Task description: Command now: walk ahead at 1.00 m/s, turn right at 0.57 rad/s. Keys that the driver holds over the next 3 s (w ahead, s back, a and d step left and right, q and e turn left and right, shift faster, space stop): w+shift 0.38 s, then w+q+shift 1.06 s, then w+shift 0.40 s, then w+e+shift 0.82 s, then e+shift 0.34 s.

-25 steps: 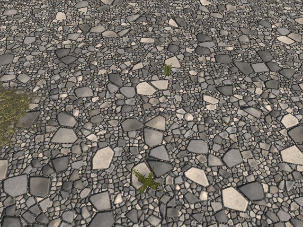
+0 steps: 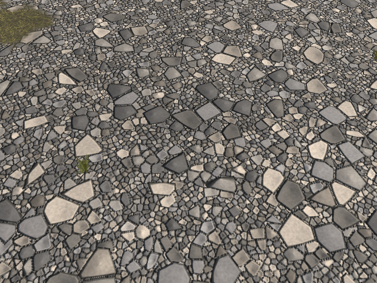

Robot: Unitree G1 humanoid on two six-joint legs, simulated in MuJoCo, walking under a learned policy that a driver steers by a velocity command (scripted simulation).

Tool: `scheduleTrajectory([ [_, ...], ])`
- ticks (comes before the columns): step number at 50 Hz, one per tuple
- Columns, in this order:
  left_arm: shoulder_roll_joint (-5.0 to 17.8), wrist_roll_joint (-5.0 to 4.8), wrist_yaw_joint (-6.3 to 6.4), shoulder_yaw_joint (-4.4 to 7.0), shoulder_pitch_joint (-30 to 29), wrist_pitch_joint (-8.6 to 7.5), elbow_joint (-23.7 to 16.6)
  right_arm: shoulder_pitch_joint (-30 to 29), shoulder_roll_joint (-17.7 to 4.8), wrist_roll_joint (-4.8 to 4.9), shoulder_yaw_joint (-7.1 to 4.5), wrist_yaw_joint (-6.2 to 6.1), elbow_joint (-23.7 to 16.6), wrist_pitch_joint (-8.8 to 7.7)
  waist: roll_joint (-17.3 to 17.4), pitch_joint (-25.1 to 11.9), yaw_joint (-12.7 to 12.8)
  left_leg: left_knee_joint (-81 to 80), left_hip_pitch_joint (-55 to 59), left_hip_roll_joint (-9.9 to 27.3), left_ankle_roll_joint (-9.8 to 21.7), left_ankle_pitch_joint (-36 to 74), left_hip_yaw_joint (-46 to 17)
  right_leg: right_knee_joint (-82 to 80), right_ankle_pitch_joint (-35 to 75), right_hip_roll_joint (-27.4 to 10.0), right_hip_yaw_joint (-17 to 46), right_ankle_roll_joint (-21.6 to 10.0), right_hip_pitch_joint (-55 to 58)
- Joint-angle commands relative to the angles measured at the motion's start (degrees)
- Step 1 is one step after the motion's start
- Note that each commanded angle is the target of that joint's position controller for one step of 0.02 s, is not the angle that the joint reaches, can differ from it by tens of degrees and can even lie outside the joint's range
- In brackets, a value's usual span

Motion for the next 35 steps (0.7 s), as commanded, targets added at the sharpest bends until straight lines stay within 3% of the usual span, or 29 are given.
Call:
scheduleTrajectory([
  [1,5.50,-0.22,0.02,1.16,-2.56,-3.67,-3.95,-2.84,-5.29,0.44,-0.84,0.89,-4.43,0.44,3.11,4.44,-1.57,-14.20,0.05,1.10,-0.25,9.66,5.06,-17.46,20.71,-15.61,16.80,-6.16,-9.12],
  [3,5.55,-0.96,-0.53,1.26,-0.65,-4.17,-2.74,-7.50,-4.05,1.26,-0.27,1.60,-5.12,-0.06,2.56,3.78,1.09,-25.23,6.03,-1.48,1.61,23.53,7.25,-18.85,26.40,-13.10,12.65,-2.95,-9.36],
  [5,6.46,-1.70,-0.75,1.30,2.07,-4.68,-1.13,-9.53,-4.69,2.22,-0.54,1.93,-5.06,-0.23,1.24,2.63,3.12,-31.40,9.90,-3.71,3.90,32.33,8.37,-21.06,32.79,-15.50,12.68,-1.12,-4.49],
  [6,7.15,-1.53,-0.63,1.36,3.14,-4.65,-0.26,-10.53,-5.31,2.37,-0.75,1.78,-5.21,-0.24,0.80,2.24,3.76,-33.66,9.57,-4.89,4.92,32.28,8.94,-20.36,37.99,-16.38,12.34,-0.47,0.37],
  [7,9.10,-1.07,-0.40,1.74,1.64,-4.76,-0.38,-9.66,-6.16,2.50,-1.08,1.48,-5.42,-0.19,-1.48,1.05,2.27,-35.88,11.53,-5.63,6.04,30.82,7.52,-18.03,43.08,-17.78,12.30,-0.12,3.92],
  [8,9.56,-0.89,-0.14,1.78,2.53,-4.68,0.31,-8.87,-8.09,2.16,-1.83,1.14,-4.77,-0.22,-0.77,-0.92,1.98,-36.38,12.17,-8.16,6.74,26.21,9.26,-14.40,54.37,-18.15,11.04,0.94,9.22],
  [9,10.67,-0.30,0.16,1.90,3.48,-4.40,0.93,-5.77,-9.52,2.05,-2.59,0.65,-4.01,-0.35,-2.32,-3.69,0.29,-36.37,15.64,-10.42,7.38,20.94,9.64,-8.07,64.21,-19.38,11.09,1.97,12.83],
  [10,11.80,0.80,0.44,2.15,2.51,-3.87,1.28,1.88,-11.60,2.51,-3.64,-0.11,-1.90,-0.48,-3.83,-7.37,-3.91,-35.82,22.60,-11.59,8.18,16.09,8.63,1.67,68.86,-19.98,10.84,2.75,13.41],
  [11,12.11,1.64,0.70,2.23,-1.23,-3.32,0.95,14.05,-13.21,2.61,-4.65,-1.02,1.63,-0.32,-3.52,-11.81,-11.34,-37.33,34.71,-10.10,9.08,13.26,7.81,16.01,65.18,-18.90,9.18,3.37,8.11],
  [12,8.02,2.32,0.82,1.22,-3.28,-3.52,-0.08,26.35,-16.62,1.66,-5.99,-2.26,4.30,0.01,-0.08,-17.72,-16.36,-33.42,48.56,-1.85,10.95,-0.30,-0.43,37.21,49.14,-15.54,6.68,3.75,-2.94],
  [13,-0.17,-1.93,0.00,-0.70,5.23,-4.15,-2.61,24.47,-20.75,0.67,-7.09,-1.47,4.94,-0.28,24.58,-26.68,-7.47,-44.83,62.99,15.69,20.74,-11.97,-38.33,61.40,-6.95,-3.77,4.59,7.92,-24.01],
  [14,4.05,-0.22,0.64,-0.98,0.47,-4.30,-1.94,18.43,-15.26,1.10,-6.62,-0.19,3.56,-0.02,11.04,-20.73,-8.52,-51.49,57.96,13.08,20.77,-16.83,-44.34,62.62,-5.84,-7.48,6.95,5.86,-32.38],
  [15,5.01,0.00,0.32,-0.72,-5.58,-4.06,-2.85,14.00,-11.83,1.57,-5.86,0.01,3.84,-0.49,3.88,-11.73,-7.18,-51.83,49.10,11.78,19.76,-14.65,-33.65,59.68,-1.40,-11.62,7.14,5.61,-33.98],
  [16,4.55,0.70,-0.28,-1.00,-9.04,-3.93,-3.74,13.18,-8.60,1.46,-5.12,0.23,5.32,-0.67,-2.93,-5.95,-5.91,-53.56,39.57,9.21,18.04,-8.64,-26.94,55.19,-0.32,-13.42,5.96,5.25,-31.93],
  [18,1.65,1.76,-1.65,-1.89,-10.33,-2.63,-5.45,13.81,-6.49,1.08,-4.12,0.09,8.33,-1.51,-0.44,-1.52,-2.21,-56.03,29.23,5.79,16.10,-4.93,-19.02,50.93,-1.58,-15.29,6.60,5.75,-29.49],
  [20,-0.26,2.35,-2.43,-2.66,-11.53,-1.70,-6.94,15.23,-7.01,2.53,-3.97,0.33,10.44,-2.45,2.31,1.14,-0.03,-59.93,25.09,4.34,15.61,-3.85,-15.40,45.33,-2.17,-17.32,5.60,6.88,-31.10],
  [22,0.33,3.07,-2.88,-3.33,-18.82,-1.88,-10.66,15.91,-7.97,3.28,-4.13,0.54,11.20,-3.09,2.81,5.02,0.11,-64.21,21.59,2.32,16.80,1.90,-11.81,36.26,3.38,-20.26,1.61,9.00,-34.27],
  [24,-0.24,2.35,-3.63,-4.31,-24.17,-2.77,-13.00,15.08,-8.92,3.50,-4.62,0.62,10.64,-3.48,2.10,6.25,-0.26,-65.99,16.33,-0.85,15.89,9.98,-6.53,20.95,12.87,-20.65,-0.08,10.68,-27.29],
  [25,-0.86,1.75,-4.22,-4.71,-26.08,-3.07,-13.20,15.03,-9.82,3.93,-4.99,0.65,10.54,-3.69,1.71,5.78,-0.71,-67.15,13.29,-2.30,14.95,15.02,-3.94,14.62,17.54,-19.10,-2.14,11.01,-20.07],
  [26,-0.92,1.33,-4.49,-4.73,-27.30,-3.11,-13.13,16.13,-11.65,4.43,-5.51,0.75,10.66,-3.96,2.07,4.64,-1.39,-68.97,12.64,-1.49,14.88,19.33,-4.28,12.50,20.86,-17.57,-3.74,11.13,-14.40],
  [29,1.93,1.24,-3.26,-3.62,-27.95,-3.06,-12.86,18.52,-13.78,4.58,-5.99,0.79,11.41,-3.66,2.62,1.63,-1.85,-63.61,24.96,0.10,13.54,34.66,-4.57,6.93,20.63,-15.65,-3.81,10.41,-11.85],
  [30,3.36,1.57,-2.60,-2.89,-25.49,-3.27,-12.12,19.34,-14.56,4.31,-6.11,0.57,11.78,-3.42,3.35,-1.40,-0.72,-57.12,29.40,0.05,12.40,44.12,-4.07,5.56,16.18,-14.23,-3.53,9.87,-8.83],
  [31,4.99,1.75,-1.84,-1.92,-18.72,-3.54,-10.08,19.82,-15.93,3.83,-6.41,0.34,12.14,-2.97,4.21,-6.74,2.39,-46.56,30.99,-0.53,11.46,50.87,-3.53,5.32,10.23,-12.23,-3.92,9.28,-1.23],
  [32,6.61,1.97,-0.88,-0.88,-8.43,-3.75,-7.16,18.60,-16.28,3.61,-6.56,0.16,11.89,-2.54,4.14,-11.88,7.60,-32.16,25.86,-2.85,10.45,47.36,-2.62,5.36,7.72,-13.30,-3.56,9.08,10.97],
  [33,11.26,3.25,0.53,0.79,2.05,-3.93,-5.94,17.73,-11.92,3.26,-5.53,0.20,10.27,-2.55,-0.36,-18.94,11.51,-12.94,15.04,-6.07,9.97,31.80,-1.06,5.44,-8.12,-25.18,7.81,8.22,23.93],
  [34,15.37,5.24,0.85,1.90,3.12,-3.76,-6.08,23.71,-2.25,5.64,-3.47,0.16,7.24,-2.48,-15.15,-27.78,6.07,7.12,-1.50,-11.32,9.23,-7.38,0.52,-3.59,-27.92,-42.20,37.01,3.88,34.87],
  [35,12.93,3.45,0.68,1.91,0.01,-3.20,-6.44,19.76,-6.85,5.52,-4.06,-0.05,6.13,-1.90,-14.06,-26.06,5.90,13.29,-7.20,-9.47,10.42,-3.50,-0.79,-11.02,-31.67,-40.93,45.65,2.82,30.54],
])
Next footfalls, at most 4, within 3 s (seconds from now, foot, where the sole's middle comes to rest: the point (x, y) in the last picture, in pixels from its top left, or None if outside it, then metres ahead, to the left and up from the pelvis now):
0.24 left None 0.44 0.15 -0.76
0.66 right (224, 191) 0.83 -0.11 -0.76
1.10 left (162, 121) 1.21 0.16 -0.76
1.50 right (156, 62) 1.64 0.22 -0.76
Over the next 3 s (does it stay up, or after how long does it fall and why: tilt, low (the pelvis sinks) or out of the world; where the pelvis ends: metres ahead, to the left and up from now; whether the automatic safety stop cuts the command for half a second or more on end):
stays up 2.34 1.06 0.01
